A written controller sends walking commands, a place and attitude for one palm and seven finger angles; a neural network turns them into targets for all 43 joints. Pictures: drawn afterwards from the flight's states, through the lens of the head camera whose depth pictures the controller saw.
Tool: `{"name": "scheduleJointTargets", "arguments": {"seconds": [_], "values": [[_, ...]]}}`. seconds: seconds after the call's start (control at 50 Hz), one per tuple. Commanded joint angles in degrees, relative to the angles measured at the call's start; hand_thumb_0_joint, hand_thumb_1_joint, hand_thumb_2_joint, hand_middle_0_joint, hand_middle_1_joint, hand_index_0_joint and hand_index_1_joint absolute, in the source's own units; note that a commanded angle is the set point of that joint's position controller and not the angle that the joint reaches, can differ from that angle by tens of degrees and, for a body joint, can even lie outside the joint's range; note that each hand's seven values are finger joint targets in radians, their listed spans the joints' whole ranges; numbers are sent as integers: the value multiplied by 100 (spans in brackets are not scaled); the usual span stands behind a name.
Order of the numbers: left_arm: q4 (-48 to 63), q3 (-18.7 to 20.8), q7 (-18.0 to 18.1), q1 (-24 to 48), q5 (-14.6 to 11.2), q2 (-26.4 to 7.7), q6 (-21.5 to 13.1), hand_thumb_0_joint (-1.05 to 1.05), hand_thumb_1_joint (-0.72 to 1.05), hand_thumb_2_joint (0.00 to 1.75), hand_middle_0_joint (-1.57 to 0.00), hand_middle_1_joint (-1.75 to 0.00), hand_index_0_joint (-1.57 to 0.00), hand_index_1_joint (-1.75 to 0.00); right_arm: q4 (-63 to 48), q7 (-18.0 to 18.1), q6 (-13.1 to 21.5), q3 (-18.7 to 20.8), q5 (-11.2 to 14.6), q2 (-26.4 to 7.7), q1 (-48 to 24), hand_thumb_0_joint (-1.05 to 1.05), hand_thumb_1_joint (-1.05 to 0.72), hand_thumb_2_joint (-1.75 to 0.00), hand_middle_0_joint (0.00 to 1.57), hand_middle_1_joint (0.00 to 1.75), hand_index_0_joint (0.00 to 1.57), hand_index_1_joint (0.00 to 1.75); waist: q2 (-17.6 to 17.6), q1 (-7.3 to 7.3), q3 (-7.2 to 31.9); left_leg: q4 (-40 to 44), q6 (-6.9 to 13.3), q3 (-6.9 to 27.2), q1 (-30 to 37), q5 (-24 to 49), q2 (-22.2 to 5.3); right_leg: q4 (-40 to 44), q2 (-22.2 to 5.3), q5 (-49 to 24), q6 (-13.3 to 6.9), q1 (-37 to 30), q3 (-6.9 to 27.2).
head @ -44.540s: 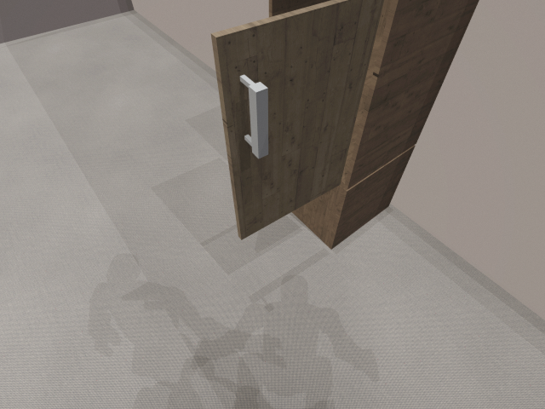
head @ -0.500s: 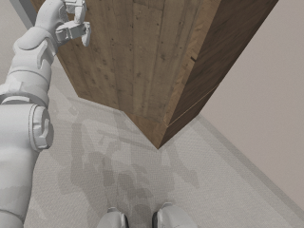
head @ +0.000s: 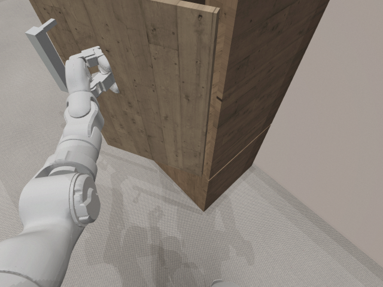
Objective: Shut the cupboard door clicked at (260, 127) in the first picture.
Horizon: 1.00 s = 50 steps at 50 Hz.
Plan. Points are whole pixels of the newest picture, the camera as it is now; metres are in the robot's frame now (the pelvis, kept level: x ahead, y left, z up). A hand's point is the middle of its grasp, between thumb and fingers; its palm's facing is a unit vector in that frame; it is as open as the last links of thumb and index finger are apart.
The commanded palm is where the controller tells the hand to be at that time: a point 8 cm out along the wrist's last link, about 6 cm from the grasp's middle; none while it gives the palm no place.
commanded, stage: pull the fist back off the door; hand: left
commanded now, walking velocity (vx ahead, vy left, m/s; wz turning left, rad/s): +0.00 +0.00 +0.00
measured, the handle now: (59, 57) +0.63 +0.23 +0.12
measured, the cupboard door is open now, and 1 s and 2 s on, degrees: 26 26 26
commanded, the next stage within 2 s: draw the hand back to the body in 0.38 s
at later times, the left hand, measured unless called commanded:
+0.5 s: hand (112, 101) +0.46 +0.10 +0.13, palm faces +0.09 -1.00 -0.02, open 3.1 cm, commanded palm +0.43 +0.16 +0.13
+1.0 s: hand (50, 147) +0.35 +0.18 +0.16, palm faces +0.08 -1.00 -0.02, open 3.1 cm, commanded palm +0.30 +0.23 +0.16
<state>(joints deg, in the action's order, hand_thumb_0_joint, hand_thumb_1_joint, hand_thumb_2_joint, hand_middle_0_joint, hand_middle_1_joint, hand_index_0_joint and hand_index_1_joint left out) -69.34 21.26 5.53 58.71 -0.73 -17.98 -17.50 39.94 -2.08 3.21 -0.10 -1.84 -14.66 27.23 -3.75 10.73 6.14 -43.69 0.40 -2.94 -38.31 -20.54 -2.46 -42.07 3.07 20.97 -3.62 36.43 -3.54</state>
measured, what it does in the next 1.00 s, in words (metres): stands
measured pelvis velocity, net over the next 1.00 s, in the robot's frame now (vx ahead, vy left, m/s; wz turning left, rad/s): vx -0.01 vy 0.02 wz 0.02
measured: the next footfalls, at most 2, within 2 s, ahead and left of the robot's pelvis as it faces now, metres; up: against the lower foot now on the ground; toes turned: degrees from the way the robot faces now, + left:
none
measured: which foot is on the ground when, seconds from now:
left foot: down 0.00-1.00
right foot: down 0.00-1.00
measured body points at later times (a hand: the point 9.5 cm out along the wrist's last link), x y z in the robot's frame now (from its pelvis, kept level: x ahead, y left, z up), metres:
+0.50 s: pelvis -0.01 +0.00 +0.01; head +0.03 -0.01 +0.46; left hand +0.45 +0.15 +0.14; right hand +0.07 -0.25 -0.12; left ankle +0.00 +0.12 -0.71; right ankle -0.01 -0.08 -0.71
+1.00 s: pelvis -0.01 +0.02 +0.02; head -0.03 +0.00 +0.47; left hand +0.34 +0.23 +0.17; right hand +0.14 -0.23 -0.07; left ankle +0.00 +0.12 -0.71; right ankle -0.01 -0.08 -0.71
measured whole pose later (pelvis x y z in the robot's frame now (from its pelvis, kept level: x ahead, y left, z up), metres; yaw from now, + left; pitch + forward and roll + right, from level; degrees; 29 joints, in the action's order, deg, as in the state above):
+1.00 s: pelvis -0.01 +0.02 +0.02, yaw +1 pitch +1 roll +0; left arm -21.6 7.9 -2.8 17.8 -11.0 -11.9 -4.8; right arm 37.1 3.7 3.9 -0.6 3.9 -15.4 14.2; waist -3.0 0.5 3.7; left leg -33.6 1.8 -3.1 -17.7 -16.7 0.0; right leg -32.6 1.2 17.7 -2.0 15.8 -3.1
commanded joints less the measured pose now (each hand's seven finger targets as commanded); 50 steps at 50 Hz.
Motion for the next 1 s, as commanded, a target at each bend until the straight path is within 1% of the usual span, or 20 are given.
{"name": "scheduleJointTargets", "arguments": {"seconds": [0.0, 0.04, 0.06, 0.1, 0.14, 0.16, 0.18, 0.2, 0.26, 0.34, 0.4, 0.44, 0.46, 0.48, 0.58, 0.64, 0.72, 0.8, 0.86, 0.98], "values": [[992, -339, -73, 1620, 73, -969, -417, 0, 90, 90, -130, -150, -130, -150, -439, -6, 110, 330, 40, -867, 584, 0, -90, -90, 20, 30, 20, 30, 480, -197, 1901, 250, 175, 149, 987, 1552, 344, 510, -67, -2768, 392, -1349, 412], [961, -552, -225, 1525, -80, -676, -201, 0, 90, 90, -130, -150, -130, -150, -491, 20, 59, 362, 121, -882, 527, 0, -90, -90, 20, 30, 20, 30, 684, -164, 1715, 336, 180, 103, 985, 1361, 366, 662, -94, -2657, 435, -1439, 440], [1140, -462, -280, 1535, -221, -727, -132, 0, 90, 90, -130, -150, -130, -150, -529, 44, 47, 370, 158, -922, 455, 0, -90, -90, 20, 30, 20, 30, 838, -215, 1760, 386, 186, 107, 1015, 1277, 380, 744, -111, -2604, 466, -1506, 488], [1670, -556, -356, 1888, -458, -627, -121, 0, 90, 90, -130, -150, -130, -150, -574, 115, 30, 369, 218, -890, 270, 0, -90, -90, 20, 30, 20, 30, 708, -221, 1833, 440, 191, 111, 1192, 1234, 395, 842, -124, -2552, 452, -1612, 532], [2486, -931, -338, 2339, -581, -225, -354, 0, 90, 90, -130, -150, -130, -150, -587, 161, 111, 368, 251, -776, 120, 0, -90, -90, 20, 30, 20, 30, 361, -154, 2030, 393, 211, 112, 1646, 1347, 393, 829, -90, -2534, 426, -1509, 499], [2731, -811, -273, 2464, -575, -392, -501, 0, 90, 90, -130, -150, -130, -150, -515, 184, 159, 383, 232, -790, 58, 0, -90, -90, 20, 30, 20, 30, 66, -216, 2201, 371, 192, 153, 1862, 1377, 378, 789, -78, -2467, 396, -1402, 493], [2870, -873, -216, 2541, -529, -441, -636, 0, 90, 90, -130, -150, -130, -150, -455, 200, 192, 379, 225, -784, 40, 0, -90, -90, 20, 30, 20, 30, 66, -172, 2233, 360, 195, 198, 1968, 1406, 362, 741, -75, -2409, 375, -1356, 463], [3064, -974, -169, 2559, -495, -347, -765, 0, 90, 90, -130, -150, -130, -150, -432, 197, 236, 375, 216, -751, -20, 0, -90, -90, 20, 30, 20, 30, -119, -206, 2355, 351, 179, 216, 2114, 1471, 354, 692, -76, -2381, 356, -1289, 442], [2920, -1024, -38, 2127, -351, -329, -825, 0, 90, 90, -130, -150, -130, -150, -332, 201, 291, 377, 220, -760, -113, 0, -90, -90, 20, 30, 20, 30, 69, -232, 2330, 350, 172, 259, 2176, 1532, 333, 608, -82, -2354, 360, -1190, 370], [2115, -1001, 28, 1643, -267, -309, -381, 0, 90, 90, -130, -150, -130, -150, -313, 213, 218, 338, 264, -785, -175, 0, -90, -90, 20, 30, 20, 30, 459, -275, 1745, 515, 168, 246, 1788, 1276, 348, 730, -117, -2152, 373, -1234, 342], [1738, -922, 44, 1671, -406, -282, -93, 0, 90, 90, -130, -150, -130, -150, -411, 239, 185, 277, 303, -790, -347, 0, -90, -90, 20, 30, 20, 30, 696, -277, 1345, 650, 167, 213, 1498, 906, 361, 931, -167, -1805, 403, -1242, 413], [1767, -700, 66, 1769, -477, -472, -115, 0, 90, 90, -130, -150, -130, -150, -415, 272, 172, 262, 279, -805, -321, 0, -90, -90, 20, 30, 20, 30, 763, -322, 1395, 662, 165, 232, 1490, 1022, 359, 899, -158, -1914, 376, -1384, 414], [1755, -815, 39, 1767, -507, -304, -157, 0, 90, 90, -130, -150, -130, -150, -457, 258, 185, 241, 281, -781, -370, 0, -90, -90, 20, 30, 20, 30, 816, -305, 1424, 661, 166, 228, 1476, 1047, 363, 883, -164, -1993, 386, -1381, 424], [1760, -716, 35, 1861, -514, -409, -228, 0, 90, 90, -130, -150, -130, -150, -450, 257, 207, 243, 262, -784, -367, 0, -90, -90, 20, 30, 20, 30, 827, -291, 1411, 629, 167, 231, 1463, 1028, 357, 864, -162, -1987, 387, -1350, 424], [2859, -356, -206, 362, -411, -889, -615, 0, 90, 90, -130, -150, -130, -150, -754, 218, 221, 274, 253, -762, -474, 0, -90, -90, 20, 30, 20, 30, 409, -851, 2453, 640, 158, 141, 1815, 1798, 357, 566, -155, -2879, 304, -2187, 406], [3570, -662, -455, -570, -522, -528, -349, 0, 90, 90, -130, -150, -130, -150, -947, 209, 198, 325, 342, -751, -601, 0, -90, -90, 20, 30, 20, 30, 499, -910, 2371, 701, 187, 80, 2047, 2087, 334, 670, -122, -3174, 337, -2336, 351], [4558, -968, -699, -729, -933, -212, 264, 0, 90, 90, -130, -150, -130, -150, -1068, 338, 165, 310, 494, -732, -950, 0, -90, -90, 20, 30, 20, 30, 757, -806, 1534, 989, 232, 87, 2195, 1584, 289, 1150, -104, -2547, 404, -2197, 329], [5585, -1162, -731, -743, -999, -193, 483, 0, 90, 90, -130, -150, -130, -150, -1055, 502, 265, 225, 539, -661, -1304, 0, -90, -90, 20, 30, 20, 30, 183, -827, 1154, 1185, 244, 176, 2615, 1429, 266, 1318, -102, -2003, 337, -1988, 284], [6071, -1223, -728, -1273, -953, -214, 571, 0, 90, 90, -130, -150, -130, -150, -1073, 559, 360, 176, 554, -629, -1526, 0, -90, -90, 20, 30, 20, 30, -61, -917, 1089, 1305, 212, 271, 2890, 1460, 239, 1324, -103, -1777, 276, -1953, 218], [6189, -841, -985, -2734, -1192, -449, 1385, 0, 90, 90, -116, -135, -116, -135, -1266, 621, 342, 35, 621, -642, -2015, 0, -90, -90, 20, 30, 20, 30, 614, -1212, 721, 1611, 184, 264, 2709, 1222, 283, 1556, -187, -1570, 290, -2388, 190]]}}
